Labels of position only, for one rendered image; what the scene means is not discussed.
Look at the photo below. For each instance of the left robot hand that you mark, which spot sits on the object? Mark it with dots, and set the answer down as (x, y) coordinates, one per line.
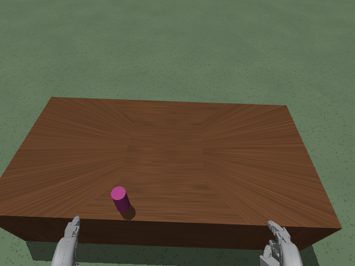
(66, 250)

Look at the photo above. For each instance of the right robot hand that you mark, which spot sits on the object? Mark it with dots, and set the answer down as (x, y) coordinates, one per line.
(286, 252)

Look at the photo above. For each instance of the can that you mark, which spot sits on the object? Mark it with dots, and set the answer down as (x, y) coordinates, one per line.
(120, 199)

